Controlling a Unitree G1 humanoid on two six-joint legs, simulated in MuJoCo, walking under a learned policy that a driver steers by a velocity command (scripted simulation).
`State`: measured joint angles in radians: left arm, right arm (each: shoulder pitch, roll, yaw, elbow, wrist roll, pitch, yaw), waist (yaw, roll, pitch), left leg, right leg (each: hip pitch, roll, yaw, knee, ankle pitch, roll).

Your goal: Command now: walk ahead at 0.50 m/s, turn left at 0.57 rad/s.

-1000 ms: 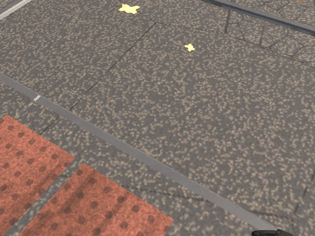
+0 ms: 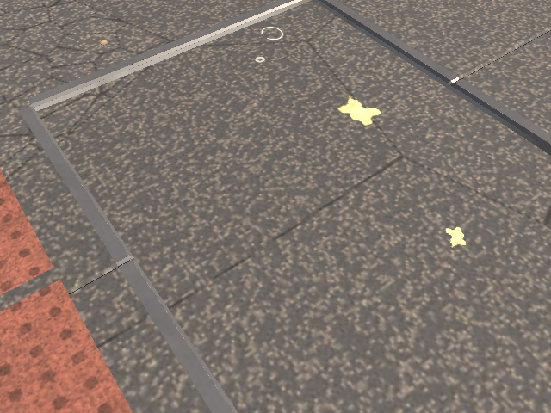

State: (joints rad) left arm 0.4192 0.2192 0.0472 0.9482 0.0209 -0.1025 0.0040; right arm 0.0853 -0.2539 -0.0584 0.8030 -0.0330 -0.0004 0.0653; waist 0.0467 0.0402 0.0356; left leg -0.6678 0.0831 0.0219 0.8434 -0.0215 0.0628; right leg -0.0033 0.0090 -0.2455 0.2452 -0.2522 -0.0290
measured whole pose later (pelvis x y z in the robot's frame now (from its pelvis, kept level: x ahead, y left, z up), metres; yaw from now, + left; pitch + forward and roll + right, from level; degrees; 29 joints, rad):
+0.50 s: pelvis +0.25 +0.07 +0.00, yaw +18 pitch +1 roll +0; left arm 0.11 0.27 0.05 0.77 0.04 -0.02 -0.02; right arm 0.40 -0.26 -0.07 0.89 0.00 -0.05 0.01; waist -0.06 -0.05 0.05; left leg -0.08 -0.16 -0.07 0.29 -0.21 0.14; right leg -0.65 -0.11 0.05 0.81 -0.07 0.05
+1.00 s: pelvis +0.56 +0.11 -0.03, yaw +24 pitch +1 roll +0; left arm 0.39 0.23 0.04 0.91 0.01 -0.09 -0.02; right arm 0.22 -0.27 -0.04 0.85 -0.05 -0.03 0.02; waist 0.02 0.04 0.04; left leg -0.60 0.01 -0.03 1.22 -0.30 0.06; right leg -0.13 0.07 -0.03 0.34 -0.22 -0.08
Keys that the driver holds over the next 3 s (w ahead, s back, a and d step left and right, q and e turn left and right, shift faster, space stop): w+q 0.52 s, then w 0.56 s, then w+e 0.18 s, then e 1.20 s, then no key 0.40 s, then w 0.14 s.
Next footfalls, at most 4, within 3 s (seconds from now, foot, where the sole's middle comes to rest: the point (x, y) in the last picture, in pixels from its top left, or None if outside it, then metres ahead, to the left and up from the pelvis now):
0.16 left None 0.23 0.11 -0.78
0.76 right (283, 369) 0.60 0.05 -0.81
1.26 left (182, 295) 0.80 0.35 -0.81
1.80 right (252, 281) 0.86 0.15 -0.81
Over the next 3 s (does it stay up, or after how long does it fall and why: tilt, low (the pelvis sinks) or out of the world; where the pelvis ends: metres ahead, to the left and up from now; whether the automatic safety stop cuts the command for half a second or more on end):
stays up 0.77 0.25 -0.03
